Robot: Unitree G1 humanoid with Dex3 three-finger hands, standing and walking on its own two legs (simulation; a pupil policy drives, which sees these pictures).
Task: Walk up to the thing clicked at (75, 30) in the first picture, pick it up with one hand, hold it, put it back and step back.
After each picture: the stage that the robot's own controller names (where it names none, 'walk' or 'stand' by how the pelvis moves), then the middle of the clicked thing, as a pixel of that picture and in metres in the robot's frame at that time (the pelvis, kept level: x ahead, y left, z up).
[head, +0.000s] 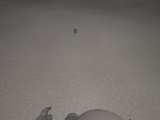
stand; (75, 31) +2.21 +0.46 -0.72
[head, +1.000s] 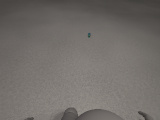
walk; (89, 35) +2.10 +0.13 -0.70
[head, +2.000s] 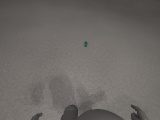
walk; (85, 44) +1.47 +0.09 -0.70
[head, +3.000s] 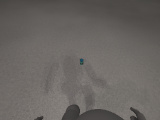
walk; (81, 61) +0.98 +0.14 -0.70
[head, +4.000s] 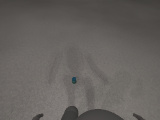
walk; (74, 80) +0.62 +0.18 -0.70
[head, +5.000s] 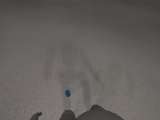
walk; (67, 93) +0.42 +0.21 -0.71
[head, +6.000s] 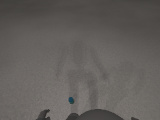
stand; (71, 100) +0.34 +0.25 -0.72
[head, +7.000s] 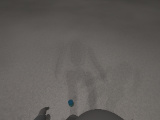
stand; (70, 103) +0.31 +0.22 -0.72
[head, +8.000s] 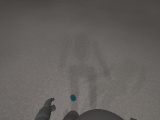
stand; (72, 97) +0.33 +0.19 -0.71
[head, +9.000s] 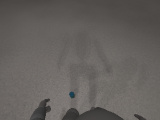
stand; (72, 95) +0.33 +0.20 -0.71
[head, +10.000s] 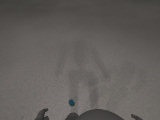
stand; (71, 103) +0.31 +0.23 -0.71
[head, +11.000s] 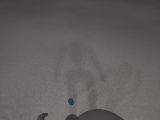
stand; (70, 101) +0.33 +0.22 -0.73
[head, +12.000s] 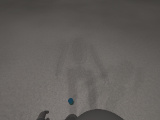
stand; (70, 101) +0.32 +0.21 -0.73
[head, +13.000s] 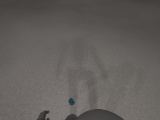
stand; (71, 101) +0.32 +0.21 -0.73
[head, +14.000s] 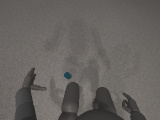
go down; (67, 75) +0.37 +0.22 -0.50
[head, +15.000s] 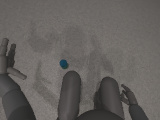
go down; (63, 64) +0.41 +0.25 -0.32
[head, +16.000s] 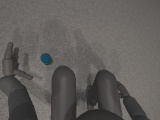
close in; (46, 59) +0.38 +0.29 -0.24
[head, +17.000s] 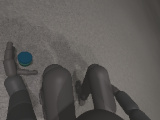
close; (25, 59) +0.37 +0.30 -0.21
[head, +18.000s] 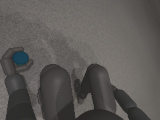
close; (21, 59) +0.36 +0.31 -0.22
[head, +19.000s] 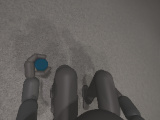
lift; (41, 65) +0.30 +0.29 -0.15
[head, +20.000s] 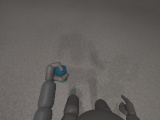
lift; (61, 74) +0.32 +0.19 +0.01
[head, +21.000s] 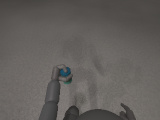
hold; (66, 75) +0.32 +0.17 +0.00
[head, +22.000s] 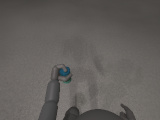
hold; (65, 75) +0.32 +0.18 +0.00
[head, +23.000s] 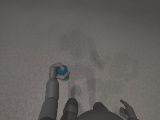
crouch; (63, 73) +0.34 +0.19 -0.04
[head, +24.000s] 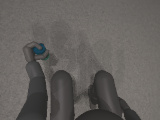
lower; (42, 52) +0.43 +0.29 -0.11
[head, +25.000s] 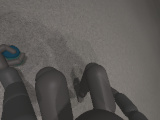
lower; (14, 56) +0.39 +0.32 -0.22
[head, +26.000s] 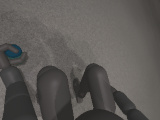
lower; (16, 55) +0.39 +0.32 -0.22
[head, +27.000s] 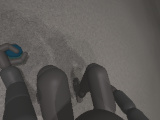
lower; (16, 55) +0.38 +0.32 -0.22
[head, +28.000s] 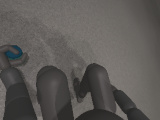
lower; (16, 56) +0.38 +0.32 -0.22
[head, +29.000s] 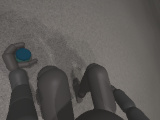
open; (23, 57) +0.38 +0.29 -0.22
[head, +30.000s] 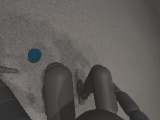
stand; (34, 56) +0.38 +0.28 -0.23
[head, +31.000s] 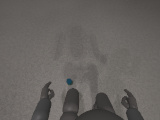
stand; (69, 82) +0.37 +0.21 -0.55
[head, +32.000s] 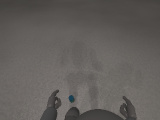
stand; (71, 99) +0.35 +0.20 -0.66
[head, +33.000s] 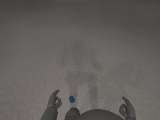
stand; (71, 99) +0.34 +0.20 -0.67
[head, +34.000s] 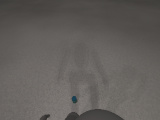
stand; (74, 99) +0.37 +0.19 -0.72
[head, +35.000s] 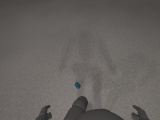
walk; (77, 85) +0.42 +0.23 -0.70
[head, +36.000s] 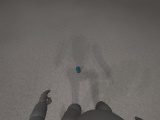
walk; (78, 70) +0.65 +0.16 -0.69
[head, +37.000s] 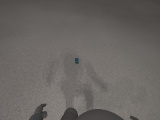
stand; (76, 61) +0.96 +0.18 -0.71
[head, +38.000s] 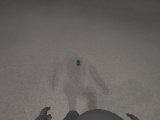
stand; (78, 63) +0.97 +0.20 -0.72
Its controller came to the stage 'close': yes
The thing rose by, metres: 0.71
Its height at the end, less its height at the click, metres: +0.00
